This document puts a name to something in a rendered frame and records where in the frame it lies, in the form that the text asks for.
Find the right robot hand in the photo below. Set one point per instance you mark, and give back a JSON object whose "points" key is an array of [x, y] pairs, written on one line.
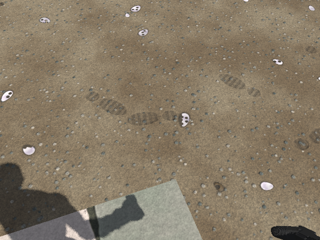
{"points": [[293, 233]]}

